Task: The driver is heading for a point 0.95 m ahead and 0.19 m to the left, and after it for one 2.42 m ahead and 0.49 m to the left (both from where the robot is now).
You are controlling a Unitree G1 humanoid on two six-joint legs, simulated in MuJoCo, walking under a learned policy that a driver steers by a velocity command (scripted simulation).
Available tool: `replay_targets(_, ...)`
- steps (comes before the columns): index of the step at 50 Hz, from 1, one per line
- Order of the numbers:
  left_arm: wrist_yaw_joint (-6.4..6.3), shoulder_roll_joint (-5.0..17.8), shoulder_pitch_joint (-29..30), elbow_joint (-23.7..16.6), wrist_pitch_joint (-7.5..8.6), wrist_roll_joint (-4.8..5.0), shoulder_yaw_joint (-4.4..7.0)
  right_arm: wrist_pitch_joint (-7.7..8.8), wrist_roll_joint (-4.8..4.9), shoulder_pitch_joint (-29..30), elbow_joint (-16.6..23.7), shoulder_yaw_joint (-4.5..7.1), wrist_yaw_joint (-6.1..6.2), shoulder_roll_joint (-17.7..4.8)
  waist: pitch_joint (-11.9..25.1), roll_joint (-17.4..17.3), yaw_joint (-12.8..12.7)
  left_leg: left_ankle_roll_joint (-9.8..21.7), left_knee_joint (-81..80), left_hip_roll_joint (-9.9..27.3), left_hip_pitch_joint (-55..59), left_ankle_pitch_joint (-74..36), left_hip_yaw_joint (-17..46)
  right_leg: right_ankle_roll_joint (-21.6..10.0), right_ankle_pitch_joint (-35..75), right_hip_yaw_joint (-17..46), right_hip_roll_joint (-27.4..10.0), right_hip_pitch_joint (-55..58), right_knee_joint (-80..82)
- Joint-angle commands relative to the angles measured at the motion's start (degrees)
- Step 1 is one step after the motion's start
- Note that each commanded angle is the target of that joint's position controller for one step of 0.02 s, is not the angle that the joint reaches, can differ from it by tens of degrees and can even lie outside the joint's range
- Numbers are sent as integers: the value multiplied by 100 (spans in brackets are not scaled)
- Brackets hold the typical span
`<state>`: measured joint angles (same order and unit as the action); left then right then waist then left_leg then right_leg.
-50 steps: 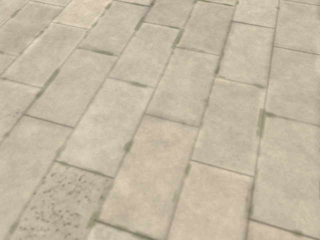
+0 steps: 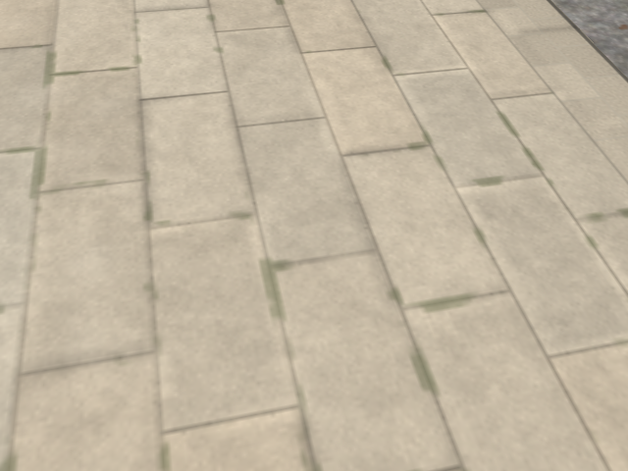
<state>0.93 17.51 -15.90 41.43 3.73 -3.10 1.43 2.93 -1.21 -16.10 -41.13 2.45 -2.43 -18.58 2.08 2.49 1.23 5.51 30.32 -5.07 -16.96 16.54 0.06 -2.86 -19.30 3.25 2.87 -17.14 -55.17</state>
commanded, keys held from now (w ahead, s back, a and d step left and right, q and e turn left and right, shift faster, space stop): w+q+shift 0.52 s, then w+shift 0.10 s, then w+e+shift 0.26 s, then e+shift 0.12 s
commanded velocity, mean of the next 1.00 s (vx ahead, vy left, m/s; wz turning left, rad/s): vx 0.94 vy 0.00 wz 0.43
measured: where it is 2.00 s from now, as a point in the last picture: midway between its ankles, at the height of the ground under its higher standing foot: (138, 239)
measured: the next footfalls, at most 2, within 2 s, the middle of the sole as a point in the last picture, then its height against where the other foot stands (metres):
right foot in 0.34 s outside the picture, level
left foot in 0.76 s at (156, 366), level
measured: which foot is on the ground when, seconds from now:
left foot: down 0.00-0.32, up 0.34-0.74, down 0.76-1.00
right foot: up 0.00-0.32, down 0.34-0.78, up 0.80-1.00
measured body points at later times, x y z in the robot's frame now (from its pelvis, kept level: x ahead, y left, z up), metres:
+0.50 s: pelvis +0.41 +0.04 +0.00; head +0.44 +0.06 +0.45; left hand +0.40 +0.35 -0.10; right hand +0.63 -0.19 -0.11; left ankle +0.28 +0.09 -0.63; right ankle +0.46 -0.07 -0.73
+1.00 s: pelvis +0.81 +0.29 +0.01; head +0.83 +0.31 +0.45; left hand +0.76 +0.57 -0.12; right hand +0.95 +0.05 -0.12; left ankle +0.72 +0.33 -0.73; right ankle +0.91 +0.18 -0.64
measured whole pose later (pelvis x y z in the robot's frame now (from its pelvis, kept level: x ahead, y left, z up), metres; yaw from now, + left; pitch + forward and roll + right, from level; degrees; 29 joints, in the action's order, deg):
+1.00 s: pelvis +0.81 +0.29 +0.01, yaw +25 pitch +0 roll +1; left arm 1.6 16.8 -14.5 47.5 1.1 -0.8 2.7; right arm 5.7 -1.2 -21.1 -50.5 2.2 -0.6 -16.0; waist -3.9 2.0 0.2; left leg 3.6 21.7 -1.7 -4.0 16.9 -10.1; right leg -3.2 -10.7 0.0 -5.7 -37.2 -67.0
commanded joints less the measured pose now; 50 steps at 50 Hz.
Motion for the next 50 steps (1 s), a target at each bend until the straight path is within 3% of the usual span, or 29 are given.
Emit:
replay_targets(1, 69, 622, 868, -792, 257, -138, 72, 38, 39, -1003, -1, 318, 64, -964, -275, -306, 280, 1009, -1847, 1720, 2366, 1824, 3347, 142, 471, 188, -511, -3351, -1130)
replay_targets(4, 157, 509, 1051, -867, 66, -179, -20, 121, 112, -1037, -127, 250, 144, -756, -648, -554, 112, 972, -2216, 1221, 1568, 844, 2752, 410, 563, -47, -627, -3043, -567)
replay_targets(9, 216, 295, 2250, -1292, 17, 2, -200, 130, 135, -1261, -319, 332, 188, -813, -881, -614, 377, 910, -2244, 784, 923, -1535, 2246, 604, 1428, -501, -338, -2434, 1162)
replay_targets(11, 212, 284, 2554, -1437, 42, 55, -232, 145, 165, -1409, -438, 355, 215, -861, -781, -768, 493, 812, -2194, 899, 977, -2618, 2334, 513, 1810, -547, -240, -1902, 1735)
replay_targets(13, 154, 404, 2343, -1412, 62, 104, -198, 159, 192, -1200, -455, 378, 251, -955, -592, -780, 290, 623, -1942, 985, 1006, -3587, 2307, 376, 1967, -477, -128, -1019, 2216)
replay_targets(15, -6, 848, 1073, -1042, 76, 132, -4, 201, 168, -1005, -455, 433, 238, -1229, 325, -681, -325, 296, -483, 847, 893, -5434, 2126, 206, 1279, -479, 177, 981, 2232)
replay_targets(16, -128, 1052, -141, -735, 78, 178, 127, 238, 133, -691, -399, 469, 206, -1378, 868, -645, -1023, 164, 904, 664, 330, -5213, 2063, 121, 1059, -295, -107, 2378, 2237)
replay_targets(17, -286, 1437, -1405, -515, 91, 62, 319, 330, 80, -526, -299, 359, 198, -937, 1592, -220, -1507, 156, 2658, 315, -455, -3689, 1743, -15, -729, 621, -1095, 3724, 2198)
replay_targets(18, -305, 1740, -1430, -483, 102, -191, 389, 310, 304, -1055, -71, 117, 211, 86, 2285, 1450, -935, 110, 4460, -266, -1938, 1253, 1184, -425, -2919, 3543, -2907, 4693, 3189)
replay_targets(19, -274, 1555, -902, -536, 46, -63, 410, 213, 239, -783, 22, 107, 207, -395, 2003, 1419, -804, 187, 4977, 56, -2404, 772, 876, -545, -3498, 4743, -2889, 3982, 3973)
replay_targets(20, -262, 1044, -327, -566, 35, -21, 317, 127, 112, -323, -10, 163, 183, -620, 1017, 825, -693, 188, 4872, 420, -2601, 180, 708, -505, -3081, 3746, -2612, 3141, 3974)
replay_targets(21, -232, 714, -188, -476, 39, -14, 253, 59, 13, -114, -43, 158, 114, -613, 457, 192, -619, 155, 4694, 649, -2533, -66, 595, -508, -1965, 2858, -2423, 2435, 3936)
replay_targets(23, -225, 506, -311, -209, 104, -23, 186, -87, -80, 106, 44, 123, -41, -360, -120, 176, -401, 64, 4547, 907, -2450, -35, 522, -438, -758, 1710, -2142, 1560, 4164)
replay_targets(25, -134, 294, -451, 61, 238, 113, 144, -239, -76, 512, 294, 37, -128, -110, -485, 277, -264, 17, 4388, 1152, -2704, -22, 488, -360, -46, 974, -2113, 1253, 4445)
replay_targets(27, -77, 235, -483, 216, 337, 178, 124, -295, -115, 949, 579, -41, -210, -17, -659, 237, -164, -12, 4202, 1208, -2933, -435, 429, -289, 834, 243, -2015, 1075, 4679)
replay_targets(31, -36, 403, -278, 368, 460, 141, 138, -218, -85, 1584, 857, -174, -331, -64, -1056, -9, 67, 54, 2133, 879, -2031, -1697, -98, -172, 2095, -1289, -1410, 378, 5324)
replay_targets(33, -32, 619, -762, 602, 454, 195, 146, -152, -75, 1941, 869, -238, -354, -7, -1093, -174, -127, 213, 1396, 512, -1231, -1903, -527, -333, 3279, -1398, -1439, 490, 5656)
replay_targets(34, -34, 879, -880, 681, 430, 191, 171, -104, -93, 1967, 888, -246, -327, -42, -1139, -76, -23, 280, 1078, 417, -1041, -1711, -588, -411, 4608, -1376, -1623, 812, 5372)
replay_targets(36, -104, 1301, -1002, 874, 294, 208, 241, -64, -224, 1371, 665, -148, -198, -347, -560, 193, 431, 405, 776, 56, -147, -977, -739, -446, 7146, -1281, -1750, 1627, 4088)
replay_targets(38, -160, 1417, -813, 875, 156, 224, 247, -52, -296, -822, -41, 115, 32, -890, 651, 308, 1518, 504, 268, 259, 2504, -719, -190, -368, 6588, -1111, -1523, 855, 1069)
replay_targets(39, -86, 587, -1139, 722, 146, 126, 95, -30, -353, -1165, -191, 253, 168, -1454, 1338, -804, 1053, 317, 384, 1827, 3805, 735, 1518, -353, 985, -821, -832, -500, -1263)
replay_targets(40, -69, 245, -1764, 458, 171, 468, 30, 8, -366, -1016, 25, 332, 205, -1726, 2454, -1669, 545, 583, -657, 3170, 4607, 1463, 4351, -321, -855, 144, -198, -1904, -2998)
replay_targets(41, -115, 800, -806, 382, 148, 444, 173, 23, -250, -765, -42, 313, 217, -1305, 1622, -593, 737, 334, -1138, 2768, 3736, 1280, 3758, -371, -7, 329, -485, -2347, -2987)
replay_targets(42, -81, 617, -631, 348, 150, 435, 151, 99, -215, -387, -151, 221, 214, -982, 566, -567, 416, 362, -1249, 2588, 2722, 673, 2851, -338, 434, 163, -674, -2407, -2603)
replay_targets(43, -45, 438, -642, 479, 109, 381, 113, 166, -216, -130, -218, 184, 181, -709, 77, -337, 174, 295, -1440, 2345, 1952, 89, 2195, -288, 607, 141, -901, -2189, -2270)
replay_targets(44, 4, 303, -812, 607, 10, 316, 107, 214, -181, -5, -243, 139, 189, -540, -80, -409, -40, 200, -1616, 2142, 1447, -162, 1593, -241, 692, 142, -1012, -1874, -2103)
replay_targets(46, 56, 119, -892, 696, -204, 251, 131, 350, -80, -28, -382, 38, 179, -161, -395, -469, -308, 142, -1683, 2056, 922, -2456, 704, -84, 583, 30, -1073, -1583, -1909)
replay_targets(48, 79, -42, -611, 618, -325, 228, 155, 450, 52, 10, -474, 16, 181, -72, -627, -512, -448, -24, -1675, 1866, 849, -4552, -232, 13, 704, -229, -982, -1815, -1604)
replay_targets(50, 135, -241, -44, 303, -287, 199, 80, 487, 92, 218, -479, -4, 213, 4, -830, -900, -510, -85, -1768, 1578, 655, -5081, -983, 14, 1378, -646, -851, -1848, -640)
Velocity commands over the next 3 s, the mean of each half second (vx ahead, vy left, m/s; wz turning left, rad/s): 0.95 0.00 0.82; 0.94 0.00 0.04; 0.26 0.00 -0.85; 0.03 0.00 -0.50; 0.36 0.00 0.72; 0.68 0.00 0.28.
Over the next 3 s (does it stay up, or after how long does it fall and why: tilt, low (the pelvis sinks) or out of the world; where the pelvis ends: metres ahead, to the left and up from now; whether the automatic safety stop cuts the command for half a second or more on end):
stays up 1.55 0.63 0.01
